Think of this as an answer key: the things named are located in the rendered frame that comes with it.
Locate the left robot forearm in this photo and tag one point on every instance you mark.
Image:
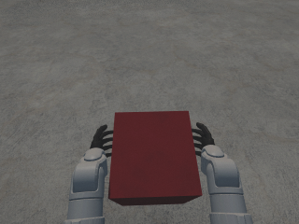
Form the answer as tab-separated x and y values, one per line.
87	189

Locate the right robot hand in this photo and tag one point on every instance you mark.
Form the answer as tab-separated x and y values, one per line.
205	140

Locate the left robot hand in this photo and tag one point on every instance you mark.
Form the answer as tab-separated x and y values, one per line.
98	140

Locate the right robot forearm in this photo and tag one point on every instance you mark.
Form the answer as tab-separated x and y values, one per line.
224	187

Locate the carton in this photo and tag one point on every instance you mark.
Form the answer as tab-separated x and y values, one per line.
153	159

